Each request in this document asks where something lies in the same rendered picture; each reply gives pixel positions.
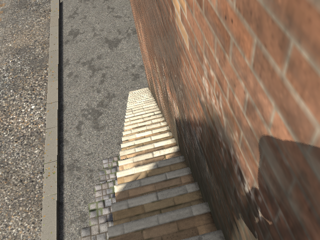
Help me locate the stairs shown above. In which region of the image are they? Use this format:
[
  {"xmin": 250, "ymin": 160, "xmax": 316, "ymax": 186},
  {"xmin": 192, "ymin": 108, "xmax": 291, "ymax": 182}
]
[{"xmin": 107, "ymin": 87, "xmax": 225, "ymax": 240}]

